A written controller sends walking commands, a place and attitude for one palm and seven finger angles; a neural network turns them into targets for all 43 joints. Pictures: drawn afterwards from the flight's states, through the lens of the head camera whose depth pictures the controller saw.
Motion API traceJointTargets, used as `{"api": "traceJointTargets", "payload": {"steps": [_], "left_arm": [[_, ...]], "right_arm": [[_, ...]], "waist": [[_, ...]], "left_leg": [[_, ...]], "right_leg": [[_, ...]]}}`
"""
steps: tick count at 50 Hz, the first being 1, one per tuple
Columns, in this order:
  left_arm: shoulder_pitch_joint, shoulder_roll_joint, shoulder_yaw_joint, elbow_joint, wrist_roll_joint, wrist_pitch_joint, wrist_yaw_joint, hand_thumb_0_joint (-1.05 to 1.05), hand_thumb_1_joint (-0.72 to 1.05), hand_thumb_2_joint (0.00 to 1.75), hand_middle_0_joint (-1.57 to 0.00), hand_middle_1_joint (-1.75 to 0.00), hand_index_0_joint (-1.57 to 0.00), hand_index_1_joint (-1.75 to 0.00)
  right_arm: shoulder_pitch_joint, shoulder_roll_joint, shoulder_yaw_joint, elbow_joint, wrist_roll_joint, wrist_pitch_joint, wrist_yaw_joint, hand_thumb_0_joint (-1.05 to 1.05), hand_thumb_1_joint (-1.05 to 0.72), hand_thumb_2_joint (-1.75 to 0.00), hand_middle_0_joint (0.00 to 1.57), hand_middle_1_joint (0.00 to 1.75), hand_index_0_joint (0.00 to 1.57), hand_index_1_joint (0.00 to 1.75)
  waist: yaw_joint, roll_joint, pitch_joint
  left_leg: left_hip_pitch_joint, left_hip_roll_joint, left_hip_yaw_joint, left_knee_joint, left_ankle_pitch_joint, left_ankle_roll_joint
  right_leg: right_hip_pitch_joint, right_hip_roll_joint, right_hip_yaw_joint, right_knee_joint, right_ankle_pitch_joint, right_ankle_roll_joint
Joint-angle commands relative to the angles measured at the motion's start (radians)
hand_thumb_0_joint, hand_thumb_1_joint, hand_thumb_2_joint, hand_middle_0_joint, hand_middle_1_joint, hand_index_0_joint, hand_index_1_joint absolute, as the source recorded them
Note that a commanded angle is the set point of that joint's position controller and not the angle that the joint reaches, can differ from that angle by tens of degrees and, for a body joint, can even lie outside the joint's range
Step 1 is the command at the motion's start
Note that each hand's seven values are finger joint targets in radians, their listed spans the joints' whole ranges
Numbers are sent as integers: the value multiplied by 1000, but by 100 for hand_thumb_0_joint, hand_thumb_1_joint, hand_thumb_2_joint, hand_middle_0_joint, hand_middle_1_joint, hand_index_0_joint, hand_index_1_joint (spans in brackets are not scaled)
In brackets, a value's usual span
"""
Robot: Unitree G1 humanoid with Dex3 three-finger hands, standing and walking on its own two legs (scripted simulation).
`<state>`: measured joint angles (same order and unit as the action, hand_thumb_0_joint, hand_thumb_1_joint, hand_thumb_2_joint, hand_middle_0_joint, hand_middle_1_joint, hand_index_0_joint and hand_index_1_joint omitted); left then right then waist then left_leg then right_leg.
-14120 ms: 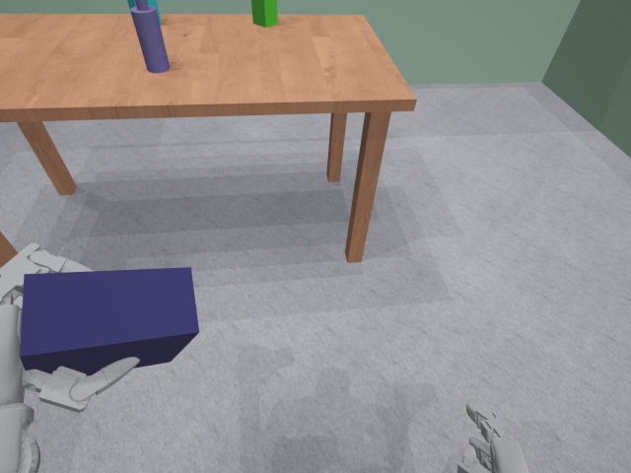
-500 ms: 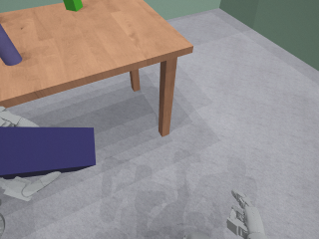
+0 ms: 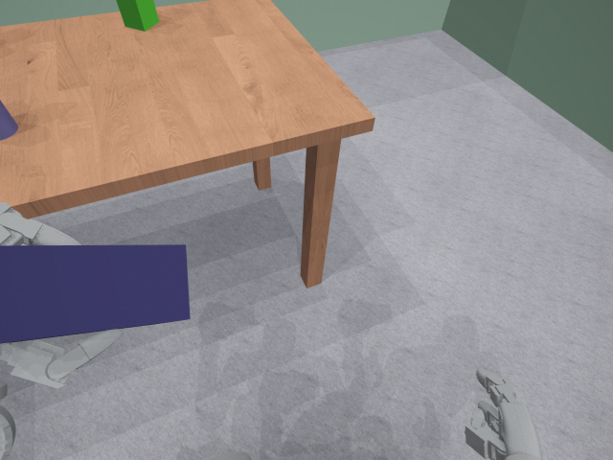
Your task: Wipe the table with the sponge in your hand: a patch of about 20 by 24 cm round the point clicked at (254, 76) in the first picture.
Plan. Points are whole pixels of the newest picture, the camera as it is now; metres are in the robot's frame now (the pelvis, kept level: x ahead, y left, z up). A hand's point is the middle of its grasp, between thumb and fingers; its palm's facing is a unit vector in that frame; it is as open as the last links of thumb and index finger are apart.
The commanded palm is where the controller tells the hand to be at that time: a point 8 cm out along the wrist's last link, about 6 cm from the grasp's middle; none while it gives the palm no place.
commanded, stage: take the last steps up to it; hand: left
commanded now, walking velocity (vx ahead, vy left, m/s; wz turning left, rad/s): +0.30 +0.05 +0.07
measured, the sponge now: (119, 292) +0.23 +0.20 +0.16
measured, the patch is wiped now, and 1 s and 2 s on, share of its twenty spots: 0.00 0.00 0.00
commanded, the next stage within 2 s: come to a stop and stand still in 1.36 s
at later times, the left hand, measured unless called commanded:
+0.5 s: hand (134, 217) +0.31 +0.20 +0.18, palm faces +0.41 -0.79 -0.46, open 10.5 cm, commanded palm +0.24 +0.25 +0.19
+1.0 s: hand (163, 159) +0.39 +0.20 +0.18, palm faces +0.46 -0.76 -0.45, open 10.5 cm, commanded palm +0.33 +0.24 +0.19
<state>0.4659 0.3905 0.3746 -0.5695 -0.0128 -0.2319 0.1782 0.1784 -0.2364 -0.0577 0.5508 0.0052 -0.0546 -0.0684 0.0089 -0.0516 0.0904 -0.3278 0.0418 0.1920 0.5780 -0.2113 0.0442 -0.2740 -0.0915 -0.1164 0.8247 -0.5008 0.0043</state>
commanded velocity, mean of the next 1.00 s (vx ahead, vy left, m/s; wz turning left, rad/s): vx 0.27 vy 0.08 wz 0.05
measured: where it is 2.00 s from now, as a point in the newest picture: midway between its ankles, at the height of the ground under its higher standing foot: (312, 440)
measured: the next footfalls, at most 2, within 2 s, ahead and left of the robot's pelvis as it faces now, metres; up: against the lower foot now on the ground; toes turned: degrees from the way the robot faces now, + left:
right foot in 0.24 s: +0.12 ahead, -0.15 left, +0.00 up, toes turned -9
left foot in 0.58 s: +0.21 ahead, +0.09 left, +0.00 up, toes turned +11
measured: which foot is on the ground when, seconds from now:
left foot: down 0.00-0.26, up 0.28-0.56, down 0.58-0.88, up 0.90-1.00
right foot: up 0.00-0.22, down 0.24-0.58, up 0.60-0.86, down 0.88-1.00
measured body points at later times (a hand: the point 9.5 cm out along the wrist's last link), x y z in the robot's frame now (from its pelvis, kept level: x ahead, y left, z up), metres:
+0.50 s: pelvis +0.10 -0.04 +0.02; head +0.14 -0.04 +0.46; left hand +0.28 +0.24 +0.21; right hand +0.26 -0.28 -0.08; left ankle +0.14 +0.09 -0.69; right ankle +0.08 -0.14 -0.72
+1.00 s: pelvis +0.19 -0.05 +0.01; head +0.22 -0.07 +0.46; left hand +0.36 +0.24 +0.21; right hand +0.36 -0.26 -0.11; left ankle +0.16 +0.07 -0.66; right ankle +0.21 -0.14 -0.72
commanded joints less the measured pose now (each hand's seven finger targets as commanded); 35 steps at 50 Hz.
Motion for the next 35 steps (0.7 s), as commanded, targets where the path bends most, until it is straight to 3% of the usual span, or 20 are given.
{"api": "traceJointTargets", "payload": {"steps": [1, 3, 5, 7, 10, 11, 12, 13, 14, 15, 17, 20, 23, 26, 27, 28, 29, 30, 32, 35], "left_arm": [[-77, 188, 135, -180, -13, -59, 4, 0, 10, 130, -120, -160, -120, -160], [-26, 149, 116, -245, -17, -61, -5, 0, 10, 130, -120, -160, -120, -160], [7, 133, 112, -261, -22, -61, -7, 0, 10, 130, -120, -160, -120, -160], [11, 108, 92, -213, -24, -54, -7, 0, 10, 130, -120, -160, -120, -160], [-33, 115, 93, -124, -18, -34, -4, 0, 10, 130, -120, -160, -120, -160], [-50, 123, 97, -90, -14, -29, -3, 0, 10, 130, -120, -160, -120, -160], [-75, 148, 104, -76, -5, -23, -1, 0, 10, 130, -120, -160, -120, -160], [-104, 196, 140, -77, -15, -16, 6, 0, 10, 130, -120, -160, -120, -160], [-158, 189, 133, -87, -24, -18, 2, 0, 10, 130, -120, -160, -120, -160], [-146, 203, 146, -101, -27, -26, -1, 0, 10, 130, -120, -160, -120, -160], [-86, 175, 138, -100, -14, -48, -7, 0, 10, 130, -120, -160, -120, -160], [-47, 152, 120, -142, -4, -70, -3, 0, 10, 130, -120, -160, -120, -160], [0, 145, 128, -172, -6, -64, 13, 0, 10, 130, -120, -160, -120, -160], [-18, 149, 126, -212, -11, -57, 22, 0, 10, 130, -120, -160, -120, -160], [-33, 150, 123, -218, -12, -61, 22, 0, 10, 130, -120, -160, -120, -160], [-55, 144, 113, -228, -16, -67, 21, 0, 10, 130, -120, -160, -120, -160], [-72, 137, 96, -227, -18, -73, 19, 0, 10, 130, -120, -160, -120, -160], [-43, 162, 119, -127, -9, -75, 15, 0, 10, 130, -120, -160, -120, -160], [-86, 179, 129, -161, -14, -67, 3, 0, 10, 130, -120, -160, -120, -160], [-34, 147, 111, -248, -15, -70, -7, 0, 10, 130, -120, -160, -120, -160]], "right_arm": [[-55, -77, -11, -110, 11, -54, 4, 0, -90, -90, 20, 30, 20, 30], [-47, -73, -9, -104, 14, -67, 10, 0, -90, -90, 20, 30, 20, 30], [-49, -74, -4, -107, 7, -84, 12, 0, -90, -90, 20, 30, 20, 30], [-34, -75, 2, -98, 7, -96, 10, 0, -90, -90, 20, 30, 20, 30], [-45, -71, 6, -91, 9, -88, -5, 0, -90, -90, 20, 30, 20, 30], [-40, -64, 6, -85, 10, -82, -9, 0, -90, -90, 20, 30, 20, 30], [-37, -46, 8, -87, 10, -73, -8, 0, -90, -90, 20, 30, 20, 30], [-76, -36, 22, -103, 7, -77, -5, 0, -90, -90, 20, 30, 20, 30], [-84, -63, 11, -89, 5, -80, 3, 0, -90, -90, 20, 30, 20, 30], [-90, -55, 19, -78, 7, -80, 3, 0, -90, -90, 20, 30, 20, 30], [-91, -45, 32, -48, -1, -65, 5, 0, -90, -90, 20, 30, 20, 30], [-89, -33, 28, -66, -6, -56, 9, 0, -90, -90, 20, 30, 20, 30], [-72, -28, 18, -97, -10, -56, 16, 0, -90, -90, 20, 30, 20, 30], [-35, -43, -4, -116, -7, -58, 6, 0, -90, -90, 20, 30, 20, 30], [-19, -59, -16, -118, -3, -56, 0, 0, -90, -90, 20, 30, 20, 30], [-15, -85, -22, -125, 1, -56, 0, 0, -90, -90, 20, 30, 20, 30], [-19, -96, -29, -135, 10, -60, 3, 0, -90, -90, 20, 30, 20, 30], [-30, -85, -13, -119, 0, -69, 3, 0, -90, -90, 20, 30, 20, 30], [-44, -75, -14, -99, 10, -70, 6, 0, -90, -90, 20, 30, 20, 30], [-44, -72, -9, -94, 11, -90, 11, 0, -90, -90, 20, 30, 20, 30]], "waist": [[-17, 261, -172], [-1, 264, -176], [4, 302, -188], [-3, 301, -177], [5, 214, -176], [6, 119, -176], [4, -106, -169], [25, -307, -156], [13, -272, -162], [8, -207, -123], [7, -74, -118], [7, -96, -174], [27, -105, -214], [2, -53, -237], [-13, 31, -245], [-25, 219, -252], [-18, 353, -236], [-17, 327, -208], [-23, 268, -148], [-1, 280, -178]], "left_leg": [[290, 389, -558, -290, 53, 238], [231, 306, -356, -276, 107, 180], [142, 262, -249, -277, 117, 139], [101, 239, -192, -263, 75, 109], [19, 200, -144, -138, -133, 54], [-27, 156, -112, -18, -205, 29], [-167, 59, -38, 222, -296, -14], [-349, -21, -64, 461, -385, -48], [-368, 11, -174, 594, -328, -55], [-403, 32, -199, 657, -283, -63], [-366, 53, -182, 605, -209, -78], [-199, 45, -99, 291, -169, -64], [-111, -5, -7, 71, -113, -56], [119, -28, 15, -144, 33, -49], [237, 8, -26, -173, 59, -26], [338, 153, -225, -203, 129, 48], [413, 329, -501, -245, 268, 139], [313, 391, -610, -305, 118, 198], [254, 362, -533, -299, 56, 228], [193, 259, -304, -279, 130, 158]], "right_leg": [[-394, -28, 119, 378, -51, 20], [-329, -35, 68, 252, 27, 28], [-187, -20, 14, 83, 74, 33], [-85, 15, -42, -65, 103, 38], [93, 47, -89, -274, 176, 41], [145, 10, -25, -368, 175, 22], [201, -152, 243, -480, 136, -51], [256, -344, 568, -575, 181, -158], [239, -370, 611, -602, 125, -184], [241, -376, 575, -590, 198, -203], [231, -300, 315, -528, 502, -166], [233, -249, 125, -468, 724, -134], [290, -228, 113, -434, 714, -135], [205, -173, 75, -321, 552, -83], [117, -144, 57, -203, 518, -57], [-46, -53, 0, -20, 321, -11], [-244, 35, -8, 197, -103, 14], [-289, 26, 71, 339, -142, 3], [-378, -30, 109, 373, -44, 18], [-266, -26, 38, 199, 60, 28]]}}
